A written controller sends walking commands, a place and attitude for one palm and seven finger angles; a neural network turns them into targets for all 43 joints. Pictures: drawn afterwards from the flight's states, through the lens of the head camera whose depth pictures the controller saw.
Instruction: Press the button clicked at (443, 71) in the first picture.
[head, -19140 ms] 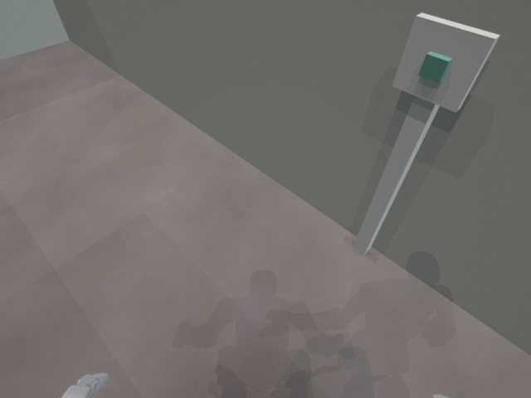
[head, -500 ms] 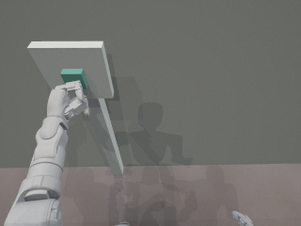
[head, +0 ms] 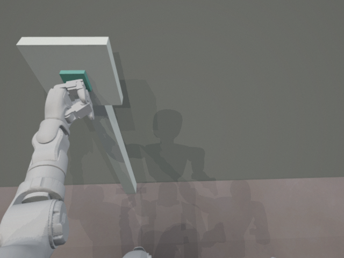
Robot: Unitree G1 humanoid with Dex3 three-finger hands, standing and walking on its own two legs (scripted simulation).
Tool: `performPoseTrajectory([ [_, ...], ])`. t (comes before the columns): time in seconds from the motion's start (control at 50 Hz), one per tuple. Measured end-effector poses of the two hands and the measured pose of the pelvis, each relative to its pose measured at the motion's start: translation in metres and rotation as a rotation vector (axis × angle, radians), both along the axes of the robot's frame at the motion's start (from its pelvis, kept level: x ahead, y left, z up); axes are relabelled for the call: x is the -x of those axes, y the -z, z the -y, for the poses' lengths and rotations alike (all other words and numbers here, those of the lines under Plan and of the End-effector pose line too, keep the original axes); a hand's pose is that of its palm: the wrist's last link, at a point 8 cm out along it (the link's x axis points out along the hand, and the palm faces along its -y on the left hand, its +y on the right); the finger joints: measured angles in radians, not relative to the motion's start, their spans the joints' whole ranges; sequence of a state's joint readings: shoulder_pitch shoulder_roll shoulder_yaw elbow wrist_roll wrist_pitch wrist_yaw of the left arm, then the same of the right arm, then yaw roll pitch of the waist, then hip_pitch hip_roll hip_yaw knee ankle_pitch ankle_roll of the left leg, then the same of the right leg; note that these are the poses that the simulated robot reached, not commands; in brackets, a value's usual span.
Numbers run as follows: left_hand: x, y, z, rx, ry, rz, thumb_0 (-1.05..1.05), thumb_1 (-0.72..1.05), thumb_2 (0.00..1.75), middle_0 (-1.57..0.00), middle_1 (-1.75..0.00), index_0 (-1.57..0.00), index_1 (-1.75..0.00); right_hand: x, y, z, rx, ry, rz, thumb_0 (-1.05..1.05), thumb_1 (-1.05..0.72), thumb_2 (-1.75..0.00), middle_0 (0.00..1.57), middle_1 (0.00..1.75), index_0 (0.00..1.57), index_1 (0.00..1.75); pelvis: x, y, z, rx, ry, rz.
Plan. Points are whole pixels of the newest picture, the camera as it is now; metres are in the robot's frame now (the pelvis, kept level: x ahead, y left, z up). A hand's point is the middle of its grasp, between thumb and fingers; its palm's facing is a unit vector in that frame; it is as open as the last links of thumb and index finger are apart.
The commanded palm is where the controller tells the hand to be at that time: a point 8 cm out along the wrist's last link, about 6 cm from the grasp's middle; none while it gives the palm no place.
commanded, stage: press the button with the knuckle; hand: left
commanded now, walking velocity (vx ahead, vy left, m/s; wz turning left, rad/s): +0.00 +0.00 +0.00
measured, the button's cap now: (77, 79) +0.50 +0.22 +0.14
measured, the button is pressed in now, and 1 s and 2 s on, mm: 9 0 0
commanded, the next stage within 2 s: hold the button down briefly in 0.12 s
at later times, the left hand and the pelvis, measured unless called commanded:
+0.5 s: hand (87, 104) +0.44 +0.20 +0.11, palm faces +0.04 -1.00 -0.02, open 2.9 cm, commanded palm +0.45 +0.24 +0.11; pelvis -0.03 +0.00 -0.01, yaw +1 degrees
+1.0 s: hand (90, 109) +0.43 +0.19 +0.11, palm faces +0.03 -1.00 +0.00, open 3.0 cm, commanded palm +0.39 +0.24 +0.11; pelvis -0.01 +0.01 -0.01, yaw -1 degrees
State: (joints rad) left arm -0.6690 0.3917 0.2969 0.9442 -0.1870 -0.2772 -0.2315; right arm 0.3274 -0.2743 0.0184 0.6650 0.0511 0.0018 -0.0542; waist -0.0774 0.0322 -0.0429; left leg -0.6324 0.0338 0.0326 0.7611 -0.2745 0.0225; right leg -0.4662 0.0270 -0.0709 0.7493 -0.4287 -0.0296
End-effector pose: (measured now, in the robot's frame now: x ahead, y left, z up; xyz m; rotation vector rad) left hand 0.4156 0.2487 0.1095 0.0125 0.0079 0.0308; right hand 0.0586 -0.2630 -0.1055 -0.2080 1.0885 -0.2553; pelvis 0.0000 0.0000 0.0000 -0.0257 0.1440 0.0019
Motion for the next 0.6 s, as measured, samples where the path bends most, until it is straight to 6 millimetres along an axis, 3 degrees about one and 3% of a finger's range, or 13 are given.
performPoseTrajectory([
  [0.28,-0.004,0.0,-0.003,-0.007,0.008,-0.003,-0.01,0.75,0.96,-1.3,-1.5,-1.38,-1.5,0.025,0.006,0.001,0.018,-0.013,-0.036,0.01,-0.9,-0.9,0.2,0.3,0.2,0.3,0.017,0.007,0.0,0.013,-0.016,-0.021],
  [0.6,-0.002,0.001,-0.001,-0.005,-0.015,0.004,-0.01,0.75,0.95,-1.3,-1.5,-1.35,-1.5,0.058,0.008,-0.003,0.026,-0.002,-0.05,0.01,-0.9,-0.9,0.2,0.3,0.2,0.3,0.031,0.012,-0.005,0.02,-0.011,-0.027],
])
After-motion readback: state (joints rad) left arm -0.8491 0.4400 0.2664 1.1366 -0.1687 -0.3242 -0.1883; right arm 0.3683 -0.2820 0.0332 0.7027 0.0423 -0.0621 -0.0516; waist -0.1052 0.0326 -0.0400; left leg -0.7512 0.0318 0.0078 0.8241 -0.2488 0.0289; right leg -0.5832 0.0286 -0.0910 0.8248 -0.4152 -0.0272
